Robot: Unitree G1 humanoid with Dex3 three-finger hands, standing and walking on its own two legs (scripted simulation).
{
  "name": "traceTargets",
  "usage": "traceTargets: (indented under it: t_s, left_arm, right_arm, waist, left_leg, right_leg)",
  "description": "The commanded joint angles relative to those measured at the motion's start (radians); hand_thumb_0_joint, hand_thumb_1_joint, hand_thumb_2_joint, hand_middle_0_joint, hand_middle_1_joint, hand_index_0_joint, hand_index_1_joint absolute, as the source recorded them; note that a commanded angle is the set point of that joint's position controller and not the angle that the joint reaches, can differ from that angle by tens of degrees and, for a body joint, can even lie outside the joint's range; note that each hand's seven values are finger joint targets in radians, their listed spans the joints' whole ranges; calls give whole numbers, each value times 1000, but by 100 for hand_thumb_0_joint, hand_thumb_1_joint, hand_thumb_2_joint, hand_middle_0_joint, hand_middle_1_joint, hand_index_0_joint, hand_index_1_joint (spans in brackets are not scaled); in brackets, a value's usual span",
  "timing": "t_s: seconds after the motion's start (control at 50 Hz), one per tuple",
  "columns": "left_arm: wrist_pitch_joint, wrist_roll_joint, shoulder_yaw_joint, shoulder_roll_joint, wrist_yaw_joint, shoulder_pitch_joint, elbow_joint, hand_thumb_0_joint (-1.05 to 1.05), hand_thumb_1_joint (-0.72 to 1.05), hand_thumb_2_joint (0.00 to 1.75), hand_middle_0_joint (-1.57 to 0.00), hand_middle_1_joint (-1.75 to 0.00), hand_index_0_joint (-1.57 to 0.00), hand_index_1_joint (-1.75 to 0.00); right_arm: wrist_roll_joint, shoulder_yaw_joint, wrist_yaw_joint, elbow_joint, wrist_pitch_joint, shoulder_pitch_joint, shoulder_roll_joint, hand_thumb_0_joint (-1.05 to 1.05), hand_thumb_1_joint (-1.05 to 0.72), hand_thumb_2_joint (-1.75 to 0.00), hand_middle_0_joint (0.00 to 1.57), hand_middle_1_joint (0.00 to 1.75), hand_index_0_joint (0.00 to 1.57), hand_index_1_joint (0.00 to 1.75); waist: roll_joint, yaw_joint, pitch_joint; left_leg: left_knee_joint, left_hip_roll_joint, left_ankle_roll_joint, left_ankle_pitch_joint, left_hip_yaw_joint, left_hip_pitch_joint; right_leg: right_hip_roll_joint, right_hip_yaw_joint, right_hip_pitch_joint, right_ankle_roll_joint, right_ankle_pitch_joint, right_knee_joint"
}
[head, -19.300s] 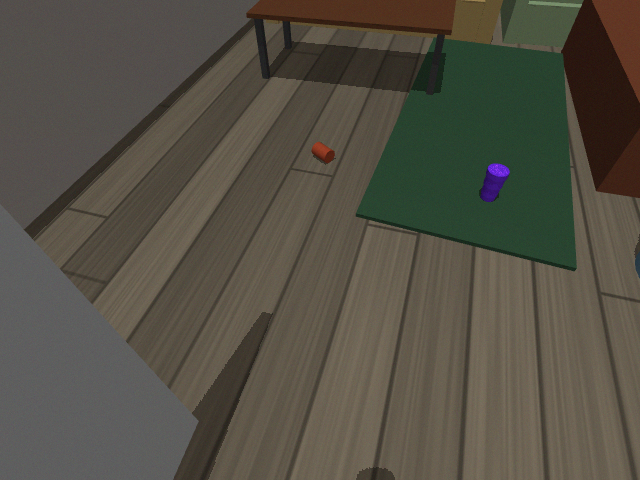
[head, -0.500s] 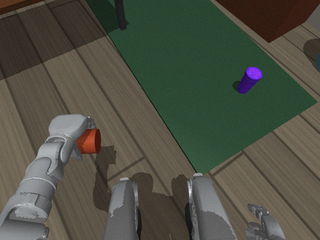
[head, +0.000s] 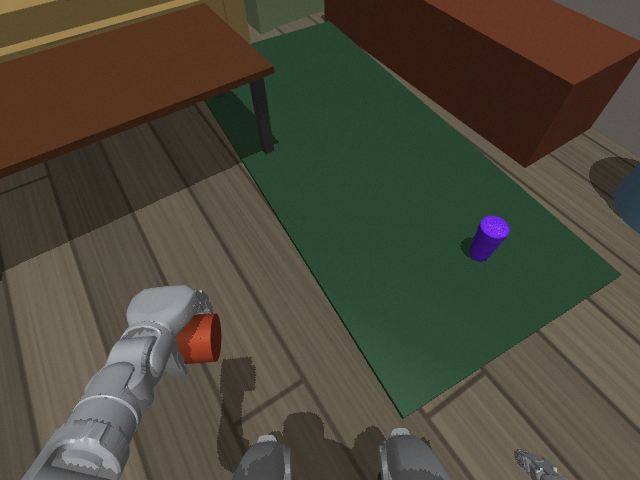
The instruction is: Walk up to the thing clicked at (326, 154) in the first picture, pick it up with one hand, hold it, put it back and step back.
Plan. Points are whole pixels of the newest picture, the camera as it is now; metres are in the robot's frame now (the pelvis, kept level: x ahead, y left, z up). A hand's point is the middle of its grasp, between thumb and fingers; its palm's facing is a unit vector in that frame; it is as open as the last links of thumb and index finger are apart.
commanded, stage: lift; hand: left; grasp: from above
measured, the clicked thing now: (183, 339) +0.34 +0.22 -0.11
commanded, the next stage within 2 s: hold in 0.26 s
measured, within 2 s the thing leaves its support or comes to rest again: neither
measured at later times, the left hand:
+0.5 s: hand (163, 305) +0.35 +0.22 -0.02, palm faces -0.48 -0.03 -0.88, open 9.6 cm
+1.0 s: hand (156, 303) +0.34 +0.22 +0.02, palm faces -0.47 -0.02 -0.88, open 9.6 cm
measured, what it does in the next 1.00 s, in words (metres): rises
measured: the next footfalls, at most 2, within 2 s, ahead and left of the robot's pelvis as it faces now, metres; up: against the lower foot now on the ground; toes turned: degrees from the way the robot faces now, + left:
none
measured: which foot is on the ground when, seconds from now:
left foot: down 0.00-1.00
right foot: down 0.00-1.00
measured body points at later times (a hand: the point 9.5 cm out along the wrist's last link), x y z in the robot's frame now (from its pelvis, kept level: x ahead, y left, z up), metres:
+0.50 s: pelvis +0.04 +0.00 +0.05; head +0.08 -0.01 +0.50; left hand +0.37 +0.22 +0.03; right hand +0.14 -0.27 -0.07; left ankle +0.05 +0.12 -0.66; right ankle +0.05 -0.15 -0.66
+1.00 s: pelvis +0.04 +0.00 +0.06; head +0.06 -0.02 +0.51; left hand +0.36 +0.22 +0.07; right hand +0.16 -0.27 -0.05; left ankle +0.05 +0.12 -0.66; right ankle +0.05 -0.15 -0.66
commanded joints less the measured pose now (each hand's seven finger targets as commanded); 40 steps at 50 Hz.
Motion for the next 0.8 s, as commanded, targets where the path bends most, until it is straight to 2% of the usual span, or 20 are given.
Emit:
traceTargets:
  t_s: [0.0,0.04,0.12,0.14,0.18,0.24,0.26,0.28,0.36,0.4,0.44,0.48,0.52,0.58,0.62,0.66,0.7,0.74,0.78]
  left_arm:
    - [9,-2,86,204,42,-288,-162,0,95,57,-136,-23,-132,-27]
    - [5,-5,100,229,45,-321,-194,0,93,56,-135,-21,-131,-26]
    - [2,-5,103,222,39,-299,-181,0,90,56,-132,-21,-129,-25]
    - [0,-9,85,196,36,-302,-186,0,91,55,-133,-22,-129,-26]
    - [-5,-8,98,220,33,-299,-194,0,91,57,-134,-21,-130,-25]
    - [-12,-10,92,209,26,-307,-203,0,89,58,-132,-21,-127,-25]
    - [-12,-3,90,208,24,-288,-196,0,88,60,-132,-20,-128,-26]
    - [-14,-7,84,195,22,-293,-207,0,89,58,-132,-20,-128,-25]
    - [-15,-7,97,217,5,-272,-212,0,86,54,-128,-20,-125,-24]
    - [-20,-1,77,202,-11,-291,-235,0,85,56,-128,-20,-124,-24]
    - [-23,1,95,221,-21,-268,-220,0,86,53,-128,-19,-125,-23]
    - [-25,-3,89,207,-34,-251,-238,0,88,53,-129,-19,-126,-23]
    - [-26,-6,95,220,-41,-270,-276,0,88,56,-130,-20,-126,-24]
    - [-25,-6,92,210,-49,-241,-264,0,85,56,-129,-19,-125,-23]
    - [-28,-5,108,233,-54,-258,-291,0,85,56,-127,-20,-124,-24]
    - [-31,-4,93,215,-62,-249,-304,0,85,55,-129,-17,-125,-22]
    - [-33,-4,105,231,-68,-261,-325,0,84,55,-127,-19,-123,-23]
    - [-31,-7,93,216,-72,-250,-319,0,84,54,-128,-18,-124,-22]
    - [-29,-10,102,226,-75,-240,-322,0,86,52,-128,-18,-125,-22]
  right_arm:
    - [0,-53,-3,-94,-29,16,-144,0,-90,-90,20,30,20,30]
    - [1,-56,-3,-94,-26,12,-145,0,-90,-90,20,30,20,30]
    - [1,-61,-1,-91,-21,22,-148,0,-89,-90,20,30,20,30]
    - [0,-61,1,-91,-20,21,-146,0,-90,-90,20,30,20,30]
    - [2,-66,0,-98,-18,19,-150,0,-89,-90,20,30,20,30]
    - [3,-69,1,-93,-13,20,-150,0,-89,-90,20,30,20,30]
    - [4,-70,1,-92,-11,19,-150,0,-89,-90,20,30,20,30]
    - [3,-71,1,-93,-9,18,-148,0,-89,-90,20,30,20,30]
    - [3,-76,1,-92,-2,12,-151,0,-89,-90,20,30,20,30]
    - [6,-73,1,-100,3,3,-149,0,-89,-90,20,30,20,30]
    - [6,-73,1,-101,8,2,-150,0,-89,-90,20,30,20,30]
    - [7,-77,2,-111,12,-4,-152,0,-89,-89,20,30,20,30]
    - [8,-77,2,-119,15,-11,-153,0,-89,-90,20,30,20,30]
    - [9,-75,3,-125,22,-15,-152,0,-89,-90,20,30,20,30]
    - [7,-78,1,-127,26,-20,-154,0,-89,-90,20,30,20,30]
    - [8,-78,1,-133,28,-24,-153,0,-89,-90,20,30,20,30]
    - [10,-78,0,-135,32,-28,-151,0,-89,-90,20,30,20,30]
    - [10,-74,0,-147,35,-36,-151,0,-89,-90,20,30,20,30]
    - [11,-72,-1,-148,39,-47,-149,0,-89,-90,20,30,20,30]
  waist:
    - [29,9,-296]
    - [32,11,-295]
    - [32,10,-292]
    - [24,8,-293]
    - [25,16,-284]
    - [27,9,-276]
    - [24,18,-266]
    - [20,14,-266]
    - [18,27,-280]
    - [15,18,-254]
    - [3,27,-239]
    - [9,33,-260]
    - [16,38,-274]
    - [-4,37,-236]
    - [23,38,-257]
    - [12,36,-242]
    - [17,46,-260]
    - [-4,37,-225]
    - [7,46,-213]
  left_leg:
    - [-248,-52,13,143,5,308]
    - [-271,-54,13,165,8,340]
    - [-315,-52,9,221,8,411]
    - [-326,-48,7,239,4,429]
    - [-344,-52,8,257,10,450]
    - [-367,-51,5,301,11,488]
    - [-375,-52,6,317,15,495]
    - [-383,-51,5,320,16,506]
    - [-396,-56,5,397,25,540]
    - [-412,-56,6,393,26,545]
    - [-427,-57,7,390,29,549]
    - [-433,-56,5,427,33,583]
    - [-441,-55,4,457,31,602]
    - [-453,-59,7,452,35,593]
    - [-456,-56,5,471,38,622]
    - [-463,-53,6,491,37,630]
    - [-463,-57,9,507,41,636]
    - [-476,-59,13,478,44,624]
    - [-491,-59,13,451,47,626]
  right_leg:
    - [45,-14,200,-52,126,-229]
    - [43,-11,237,-48,147,-257]
    - [42,-13,282,-49,193,-295]
    - [45,-17,284,-49,206,-299]
    - [44,-15,321,-47,221,-327]
    - [45,-14,341,-47,258,-347]
    - [45,-14,347,-49,271,-355]
    - [47,-15,354,-49,272,-362]
    - [45,-12,415,-46,343,-381]
    - [48,-11,413,-47,341,-395]
    - [48,-12,429,-47,337,-407]
    - [48,-11,449,-49,367,-410]
    - [49,-14,476,-48,388,-413]
    - [47,-12,491,-46,391,-430]
    - [49,-12,489,-45,401,-434]
    - [50,-15,495,-46,417,-434]
    - [49,-9,513,-44,443,-438]
    - [47,-9,519,-41,427,-454]
    - [48,-9,517,-43,399,-464]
